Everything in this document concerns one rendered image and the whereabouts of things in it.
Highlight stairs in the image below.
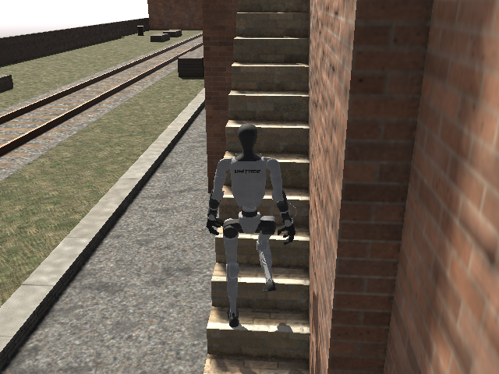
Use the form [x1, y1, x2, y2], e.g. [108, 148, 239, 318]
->
[203, 0, 310, 374]

